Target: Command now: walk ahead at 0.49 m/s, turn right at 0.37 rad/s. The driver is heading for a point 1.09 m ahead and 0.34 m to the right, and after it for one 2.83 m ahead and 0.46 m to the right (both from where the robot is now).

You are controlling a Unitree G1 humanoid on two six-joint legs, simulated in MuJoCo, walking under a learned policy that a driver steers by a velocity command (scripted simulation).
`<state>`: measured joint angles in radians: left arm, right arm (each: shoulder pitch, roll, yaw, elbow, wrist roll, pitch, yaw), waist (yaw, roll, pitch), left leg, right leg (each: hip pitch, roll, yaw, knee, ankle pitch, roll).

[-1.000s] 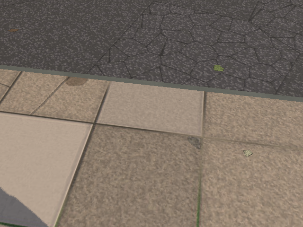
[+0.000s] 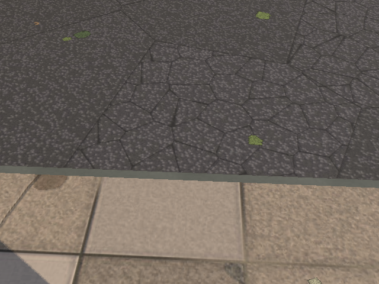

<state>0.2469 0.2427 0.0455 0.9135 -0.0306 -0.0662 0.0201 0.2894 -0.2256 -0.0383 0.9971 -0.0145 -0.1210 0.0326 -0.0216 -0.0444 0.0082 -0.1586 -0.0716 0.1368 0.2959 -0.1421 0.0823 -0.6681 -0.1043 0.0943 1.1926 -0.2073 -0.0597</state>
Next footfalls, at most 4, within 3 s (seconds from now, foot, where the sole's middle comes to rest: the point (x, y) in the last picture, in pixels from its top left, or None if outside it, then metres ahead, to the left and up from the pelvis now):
0.34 right None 0.34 -0.18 -0.78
0.82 left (217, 244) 0.67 -0.09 -0.78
1.34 right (303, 217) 0.78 -0.44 -0.78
1.90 left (262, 155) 1.13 -0.34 -0.82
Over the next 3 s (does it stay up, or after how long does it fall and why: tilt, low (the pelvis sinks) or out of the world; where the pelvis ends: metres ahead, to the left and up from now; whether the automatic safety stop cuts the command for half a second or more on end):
stays up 1.13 -0.41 -0.03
